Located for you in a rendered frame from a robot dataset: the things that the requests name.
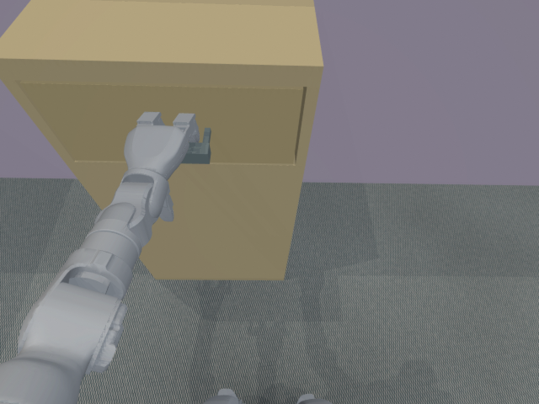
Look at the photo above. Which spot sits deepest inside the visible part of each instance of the robot left forearm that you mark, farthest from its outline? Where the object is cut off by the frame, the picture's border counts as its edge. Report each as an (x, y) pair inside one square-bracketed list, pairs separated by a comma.
[(106, 258)]

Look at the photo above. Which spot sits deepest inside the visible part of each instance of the handle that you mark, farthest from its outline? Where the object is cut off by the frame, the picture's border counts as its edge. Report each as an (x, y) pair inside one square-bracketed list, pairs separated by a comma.
[(199, 153)]

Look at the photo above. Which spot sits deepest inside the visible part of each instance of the robot left shin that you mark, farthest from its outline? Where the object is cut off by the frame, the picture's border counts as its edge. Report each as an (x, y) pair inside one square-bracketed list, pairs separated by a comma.
[(227, 392)]

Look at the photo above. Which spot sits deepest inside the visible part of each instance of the cabinet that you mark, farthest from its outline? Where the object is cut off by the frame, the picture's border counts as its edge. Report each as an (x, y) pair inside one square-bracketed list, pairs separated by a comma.
[(232, 221)]

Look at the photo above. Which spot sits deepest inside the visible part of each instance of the left robot upper arm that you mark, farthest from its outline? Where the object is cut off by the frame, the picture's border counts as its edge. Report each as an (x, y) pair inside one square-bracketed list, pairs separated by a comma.
[(77, 331)]

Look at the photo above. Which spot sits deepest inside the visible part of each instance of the drawer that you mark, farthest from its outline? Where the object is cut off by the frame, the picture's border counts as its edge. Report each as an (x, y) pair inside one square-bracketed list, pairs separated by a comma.
[(249, 124)]

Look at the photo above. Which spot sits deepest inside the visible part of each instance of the robot left hand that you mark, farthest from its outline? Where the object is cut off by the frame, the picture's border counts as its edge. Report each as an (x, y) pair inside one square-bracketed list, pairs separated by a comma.
[(161, 148)]

